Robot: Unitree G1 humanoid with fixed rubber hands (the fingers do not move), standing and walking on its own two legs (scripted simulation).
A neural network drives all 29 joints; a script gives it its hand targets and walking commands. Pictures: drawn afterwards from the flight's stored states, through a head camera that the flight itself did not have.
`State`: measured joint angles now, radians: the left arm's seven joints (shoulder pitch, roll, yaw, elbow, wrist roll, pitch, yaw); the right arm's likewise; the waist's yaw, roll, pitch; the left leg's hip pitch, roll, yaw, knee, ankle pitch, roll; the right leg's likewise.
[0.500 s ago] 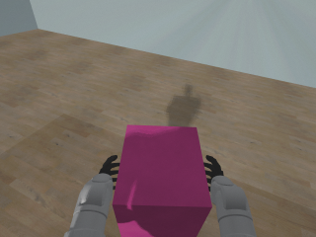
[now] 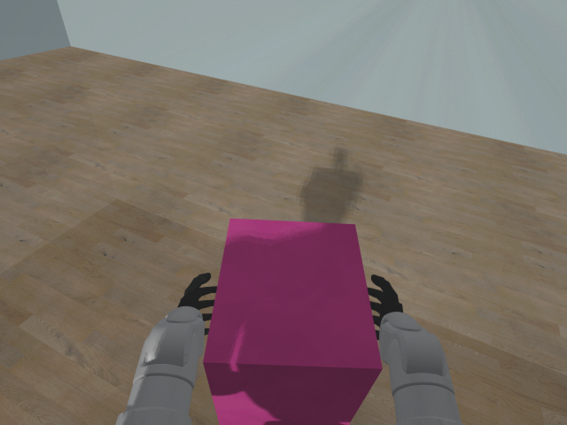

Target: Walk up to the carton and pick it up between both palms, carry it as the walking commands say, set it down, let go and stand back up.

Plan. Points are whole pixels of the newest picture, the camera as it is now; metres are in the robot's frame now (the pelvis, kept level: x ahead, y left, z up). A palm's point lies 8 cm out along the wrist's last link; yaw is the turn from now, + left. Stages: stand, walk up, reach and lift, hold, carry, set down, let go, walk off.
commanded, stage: hold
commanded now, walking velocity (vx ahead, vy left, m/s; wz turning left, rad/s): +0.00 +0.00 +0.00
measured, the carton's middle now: (287, 325) +0.31 +0.00 -0.01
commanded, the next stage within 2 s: carry in 0.50 s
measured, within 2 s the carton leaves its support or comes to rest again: neither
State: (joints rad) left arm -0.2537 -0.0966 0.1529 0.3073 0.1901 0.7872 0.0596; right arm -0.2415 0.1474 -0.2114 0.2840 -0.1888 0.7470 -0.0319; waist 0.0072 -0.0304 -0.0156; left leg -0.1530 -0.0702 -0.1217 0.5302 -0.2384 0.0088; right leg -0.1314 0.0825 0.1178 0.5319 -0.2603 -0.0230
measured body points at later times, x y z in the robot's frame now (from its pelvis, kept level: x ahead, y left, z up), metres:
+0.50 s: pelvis +0.01 +0.00 +0.00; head -0.05 +0.00 +0.45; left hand +0.29 +0.15 +0.02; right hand +0.29 -0.15 +0.03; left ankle +0.04 +0.11 -0.73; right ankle +0.03 -0.11 -0.73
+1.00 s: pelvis +0.10 -0.08 +0.00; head +0.06 -0.09 +0.45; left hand +0.39 -0.03 +0.06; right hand +0.30 -0.31 +0.06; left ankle +0.11 +0.05 -0.72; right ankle +0.06 -0.15 -0.73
